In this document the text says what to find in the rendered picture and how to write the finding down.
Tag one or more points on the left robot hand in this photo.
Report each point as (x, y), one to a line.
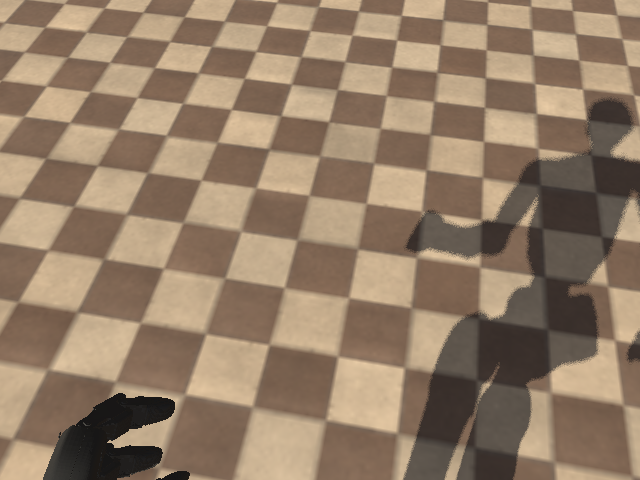
(82, 451)

